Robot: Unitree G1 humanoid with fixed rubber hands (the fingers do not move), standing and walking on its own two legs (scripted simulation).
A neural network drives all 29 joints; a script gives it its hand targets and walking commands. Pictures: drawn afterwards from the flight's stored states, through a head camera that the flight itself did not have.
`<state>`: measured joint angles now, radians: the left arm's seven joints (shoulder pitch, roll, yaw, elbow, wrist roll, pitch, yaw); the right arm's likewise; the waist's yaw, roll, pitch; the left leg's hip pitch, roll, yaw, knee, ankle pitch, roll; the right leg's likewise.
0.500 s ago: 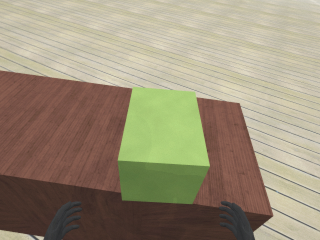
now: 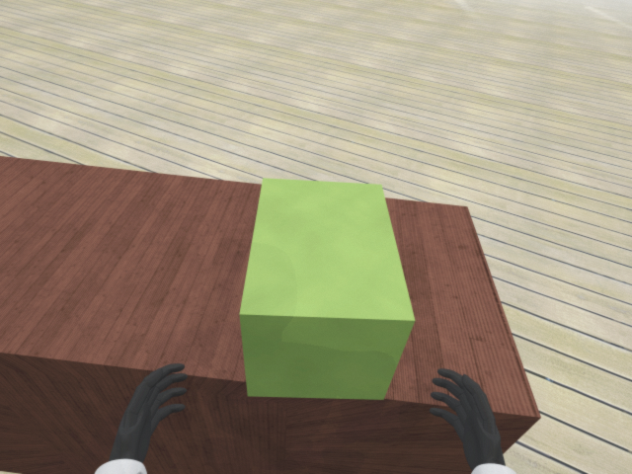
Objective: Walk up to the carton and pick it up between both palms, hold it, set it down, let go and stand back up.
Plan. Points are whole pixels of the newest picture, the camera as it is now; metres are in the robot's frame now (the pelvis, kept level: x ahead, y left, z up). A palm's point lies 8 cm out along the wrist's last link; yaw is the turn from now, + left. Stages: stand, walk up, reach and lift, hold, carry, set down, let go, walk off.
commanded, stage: reach and lift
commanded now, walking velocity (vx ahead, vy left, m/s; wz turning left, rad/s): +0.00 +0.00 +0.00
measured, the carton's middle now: (319, 282) +0.45 +0.00 +0.00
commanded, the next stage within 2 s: none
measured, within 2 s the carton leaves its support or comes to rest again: neither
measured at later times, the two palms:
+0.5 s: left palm (155, 345) +0.28 +0.21 +0.05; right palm (482, 367) +0.27 -0.20 +0.05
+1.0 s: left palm (165, 272) +0.35 +0.21 +0.10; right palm (482, 297) +0.34 -0.20 +0.10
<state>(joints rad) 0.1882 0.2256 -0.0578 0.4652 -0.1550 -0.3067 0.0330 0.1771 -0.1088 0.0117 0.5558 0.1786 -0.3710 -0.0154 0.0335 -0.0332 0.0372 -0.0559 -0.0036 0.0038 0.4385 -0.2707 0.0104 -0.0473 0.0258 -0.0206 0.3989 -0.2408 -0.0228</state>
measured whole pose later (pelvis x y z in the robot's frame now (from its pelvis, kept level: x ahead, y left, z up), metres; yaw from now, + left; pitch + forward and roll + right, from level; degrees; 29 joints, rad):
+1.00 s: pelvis -0.01 -0.01 +0.01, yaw -2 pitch +0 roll -1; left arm -0.41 0.27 0.16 0.25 -0.16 0.39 0.01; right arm -0.39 -0.25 0.02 0.37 0.33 0.17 -0.13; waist 0.01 -0.04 0.06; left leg -0.16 0.02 0.03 0.36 -0.20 0.00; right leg -0.16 0.04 0.00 0.31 -0.16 -0.03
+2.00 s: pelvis -0.01 -0.01 +0.00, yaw +0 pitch +12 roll -2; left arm -0.84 0.26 0.06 1.11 -0.17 -0.08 0.04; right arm -0.79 -0.19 -0.04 1.04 0.24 -0.06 -0.10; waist 0.02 -0.01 -0.13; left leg -0.48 0.02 -0.01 0.49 -0.23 0.00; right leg -0.44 0.05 -0.04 0.40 -0.17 -0.03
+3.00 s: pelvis -0.02 -0.01 -0.01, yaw +1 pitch +15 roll -1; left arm -0.87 0.10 0.41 1.32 0.19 -0.42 0.05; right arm -0.75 0.08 -0.52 1.00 -0.37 -0.29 -0.09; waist -0.03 0.00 -0.11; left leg -0.55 0.00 -0.02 0.49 -0.21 0.00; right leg -0.53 0.03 -0.05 0.45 -0.18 -0.03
